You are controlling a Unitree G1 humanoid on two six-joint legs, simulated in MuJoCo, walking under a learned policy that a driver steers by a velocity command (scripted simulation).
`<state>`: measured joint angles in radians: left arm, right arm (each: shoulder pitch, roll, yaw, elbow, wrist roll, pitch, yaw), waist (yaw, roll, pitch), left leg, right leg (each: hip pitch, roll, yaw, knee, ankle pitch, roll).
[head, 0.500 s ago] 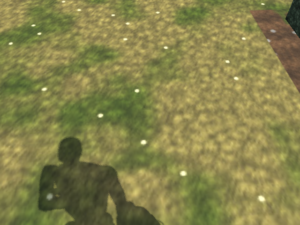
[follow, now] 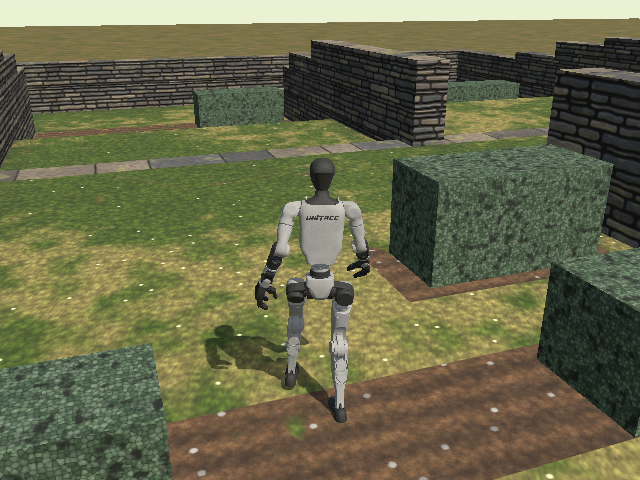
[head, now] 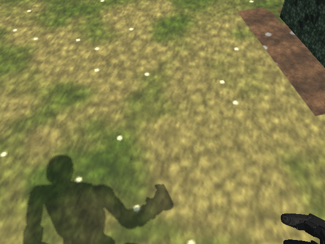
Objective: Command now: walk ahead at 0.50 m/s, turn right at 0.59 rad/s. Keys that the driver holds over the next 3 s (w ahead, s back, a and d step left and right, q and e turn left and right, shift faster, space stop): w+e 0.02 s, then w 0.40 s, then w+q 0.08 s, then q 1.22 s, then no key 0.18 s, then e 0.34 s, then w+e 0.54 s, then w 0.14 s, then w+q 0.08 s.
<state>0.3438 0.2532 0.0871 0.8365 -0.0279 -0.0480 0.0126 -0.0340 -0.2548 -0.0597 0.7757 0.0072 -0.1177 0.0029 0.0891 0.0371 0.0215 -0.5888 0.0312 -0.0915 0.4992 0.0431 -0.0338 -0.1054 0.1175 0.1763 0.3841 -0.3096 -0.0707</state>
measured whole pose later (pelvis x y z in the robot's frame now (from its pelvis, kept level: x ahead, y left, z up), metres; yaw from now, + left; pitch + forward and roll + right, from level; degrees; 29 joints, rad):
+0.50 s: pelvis +0.26 +0.01 +0.00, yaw -6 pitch +2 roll +1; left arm 0.03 0.25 0.05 0.71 -0.02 -0.07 -0.02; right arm 0.38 -0.26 -0.06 0.94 0.02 -0.08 0.01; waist -0.12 -0.03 0.01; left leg -0.03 -0.04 0.02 0.25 -0.26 0.02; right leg -0.59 -0.07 0.04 0.57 -0.02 -0.01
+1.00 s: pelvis +0.40 -0.02 +0.00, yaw +9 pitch +2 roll -2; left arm 0.14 0.29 0.08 0.83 -0.01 -0.02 0.03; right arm 0.13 -0.29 -0.08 0.72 0.01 0.05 0.02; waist 0.02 0.01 0.04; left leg -0.47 0.07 0.03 0.69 -0.25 -0.01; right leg -0.21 -0.07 -0.24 0.42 -0.22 0.01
